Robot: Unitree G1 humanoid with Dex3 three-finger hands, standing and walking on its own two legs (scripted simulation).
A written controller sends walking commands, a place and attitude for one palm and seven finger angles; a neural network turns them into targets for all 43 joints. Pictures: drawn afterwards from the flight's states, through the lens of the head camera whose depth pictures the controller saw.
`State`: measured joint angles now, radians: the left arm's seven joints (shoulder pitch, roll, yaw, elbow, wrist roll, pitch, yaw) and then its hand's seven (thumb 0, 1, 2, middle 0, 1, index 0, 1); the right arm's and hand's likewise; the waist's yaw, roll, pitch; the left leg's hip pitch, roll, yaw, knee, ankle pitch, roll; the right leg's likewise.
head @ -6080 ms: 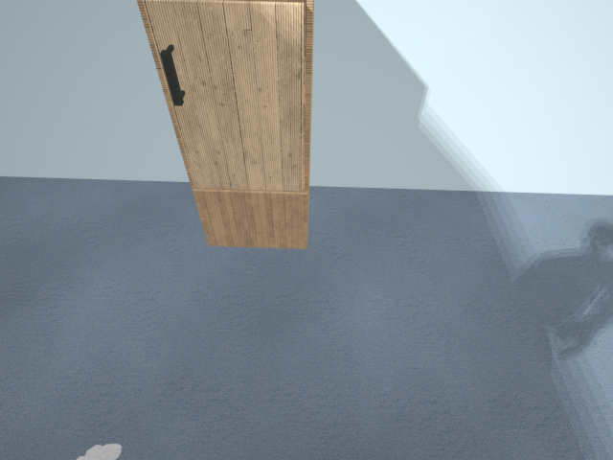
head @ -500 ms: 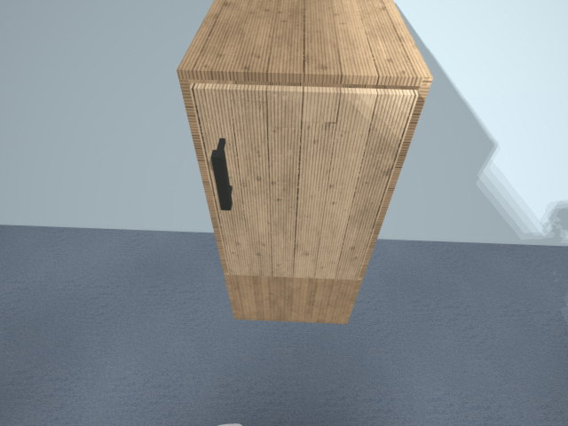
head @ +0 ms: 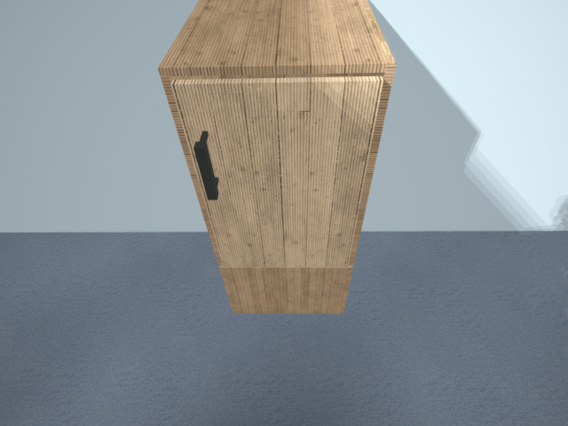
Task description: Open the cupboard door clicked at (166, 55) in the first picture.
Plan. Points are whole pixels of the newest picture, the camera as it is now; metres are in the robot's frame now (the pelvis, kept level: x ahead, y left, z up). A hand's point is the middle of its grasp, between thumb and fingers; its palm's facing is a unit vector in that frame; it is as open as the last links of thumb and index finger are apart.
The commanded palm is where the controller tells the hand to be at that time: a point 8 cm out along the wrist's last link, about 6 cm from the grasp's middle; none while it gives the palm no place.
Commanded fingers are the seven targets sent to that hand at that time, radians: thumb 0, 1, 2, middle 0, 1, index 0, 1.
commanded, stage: come to a stop and stand still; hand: left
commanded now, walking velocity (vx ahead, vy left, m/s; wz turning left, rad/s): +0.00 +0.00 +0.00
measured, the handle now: (208, 166) +0.60 +0.20 +0.01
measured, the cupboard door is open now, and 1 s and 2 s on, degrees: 0 0 0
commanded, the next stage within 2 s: look again from close up in 0.46 s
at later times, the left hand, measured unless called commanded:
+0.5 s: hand out of the picture -0.04 +0.13 -0.17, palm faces +0.06 -0.98 -0.16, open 7.3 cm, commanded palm none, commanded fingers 0.00 0.90 0.90 -0.20 -0.30 -0.20 -0.30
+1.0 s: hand out of the picture -0.02 +0.21 -0.17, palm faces +0.02 -0.97 -0.23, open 7.4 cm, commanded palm none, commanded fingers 0.00 0.90 0.90 -0.20 -0.30 -0.20 -0.30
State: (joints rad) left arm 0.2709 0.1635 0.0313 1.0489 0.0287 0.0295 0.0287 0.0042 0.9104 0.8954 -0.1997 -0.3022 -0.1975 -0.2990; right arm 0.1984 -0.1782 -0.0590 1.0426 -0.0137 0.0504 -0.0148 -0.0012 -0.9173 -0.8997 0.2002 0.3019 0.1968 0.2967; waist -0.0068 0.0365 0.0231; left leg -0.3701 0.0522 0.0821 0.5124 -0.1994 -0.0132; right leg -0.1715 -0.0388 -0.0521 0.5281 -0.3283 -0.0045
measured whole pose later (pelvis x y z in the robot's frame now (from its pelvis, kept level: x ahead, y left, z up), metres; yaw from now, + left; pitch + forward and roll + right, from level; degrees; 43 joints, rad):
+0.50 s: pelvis -0.03 -0.03 +0.01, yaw +1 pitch -2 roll +0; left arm 0.28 0.11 0.02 1.14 0.01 0.01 0.03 0.01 0.92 0.89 -0.20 -0.30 -0.20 -0.30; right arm 0.32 -0.11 -0.01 1.17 -0.02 0.02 -0.04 0.00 -0.91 -0.90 0.20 0.30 0.19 0.30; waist -0.01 0.02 0.04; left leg -0.22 0.08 0.00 0.44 -0.19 -0.07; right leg -0.17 0.01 -0.08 0.45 -0.25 -0.04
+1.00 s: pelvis -0.03 +0.03 +0.00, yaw +0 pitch -1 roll +0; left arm 0.31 0.18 0.00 1.07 0.03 -0.01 0.03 0.01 0.91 0.90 -0.20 -0.30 -0.20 -0.30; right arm 0.31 -0.17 0.01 1.06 -0.02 -0.01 -0.02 0.02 -0.93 -0.90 0.20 0.30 0.20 0.30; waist 0.00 0.01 0.00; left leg -0.23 -0.02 0.06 0.49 -0.24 0.04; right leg -0.21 -0.07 -0.04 0.50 -0.27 0.03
